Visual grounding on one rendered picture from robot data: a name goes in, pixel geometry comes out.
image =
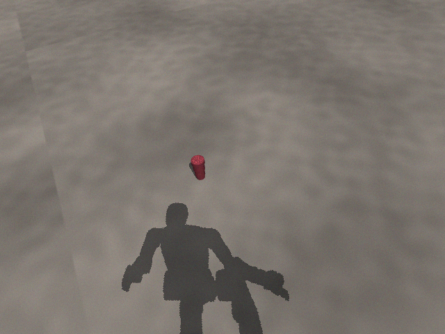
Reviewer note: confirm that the cup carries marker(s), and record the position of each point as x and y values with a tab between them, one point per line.
198	166

